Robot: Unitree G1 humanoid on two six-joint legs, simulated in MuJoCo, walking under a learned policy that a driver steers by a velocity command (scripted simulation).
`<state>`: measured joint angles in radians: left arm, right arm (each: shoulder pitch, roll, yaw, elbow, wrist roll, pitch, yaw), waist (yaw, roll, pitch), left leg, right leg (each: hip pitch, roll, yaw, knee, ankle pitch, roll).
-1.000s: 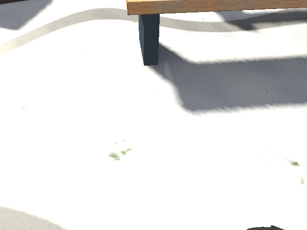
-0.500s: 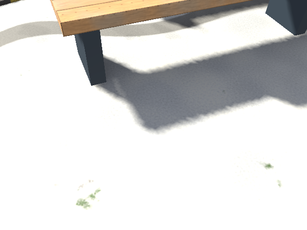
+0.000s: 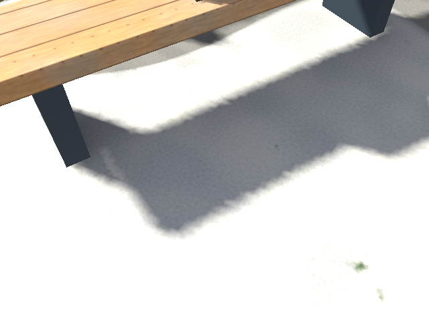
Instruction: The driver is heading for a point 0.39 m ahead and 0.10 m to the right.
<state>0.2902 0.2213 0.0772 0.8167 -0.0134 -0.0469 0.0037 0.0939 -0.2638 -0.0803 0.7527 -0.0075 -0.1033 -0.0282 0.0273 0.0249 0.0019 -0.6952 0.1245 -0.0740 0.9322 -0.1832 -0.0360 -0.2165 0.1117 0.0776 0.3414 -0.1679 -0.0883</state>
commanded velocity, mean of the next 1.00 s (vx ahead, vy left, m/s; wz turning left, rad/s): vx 0.29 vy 0.00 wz -0.34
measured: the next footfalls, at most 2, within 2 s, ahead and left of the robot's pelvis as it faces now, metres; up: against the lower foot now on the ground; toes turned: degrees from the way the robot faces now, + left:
left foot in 0.20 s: +0.29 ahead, +0.15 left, +0.00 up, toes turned -9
right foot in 0.64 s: +0.41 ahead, -0.15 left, +0.00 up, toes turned -17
